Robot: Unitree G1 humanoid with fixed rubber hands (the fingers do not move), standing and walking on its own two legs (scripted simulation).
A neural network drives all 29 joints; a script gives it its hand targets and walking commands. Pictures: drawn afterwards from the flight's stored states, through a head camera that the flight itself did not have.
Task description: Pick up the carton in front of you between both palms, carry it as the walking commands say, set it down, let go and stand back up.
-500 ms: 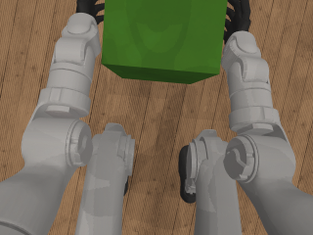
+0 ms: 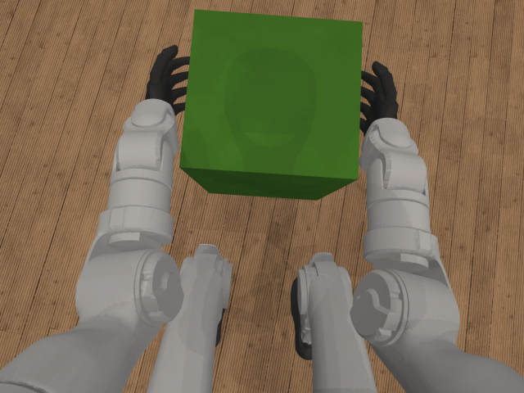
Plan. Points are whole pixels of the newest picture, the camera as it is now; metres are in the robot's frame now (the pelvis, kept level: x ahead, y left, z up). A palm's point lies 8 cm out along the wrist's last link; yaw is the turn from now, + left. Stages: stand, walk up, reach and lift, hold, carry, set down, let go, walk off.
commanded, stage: reach and lift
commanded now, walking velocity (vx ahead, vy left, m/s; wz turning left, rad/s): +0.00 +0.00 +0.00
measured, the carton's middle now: (269, 126) +0.50 +0.02 -0.12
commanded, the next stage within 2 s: none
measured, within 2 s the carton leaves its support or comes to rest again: neither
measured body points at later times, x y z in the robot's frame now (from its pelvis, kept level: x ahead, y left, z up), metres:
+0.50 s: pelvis +0.05 +0.00 +0.14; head +0.19 +0.01 +0.57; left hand +0.46 +0.16 +0.11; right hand +0.46 -0.14 +0.11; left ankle +0.11 +0.12 -0.47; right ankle +0.10 -0.13 -0.47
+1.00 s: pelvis +0.09 +0.00 +0.26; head +0.10 +0.00 +0.71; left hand +0.41 +0.16 +0.26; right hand +0.41 -0.15 +0.26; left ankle +0.11 +0.12 -0.47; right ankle +0.10 -0.13 -0.47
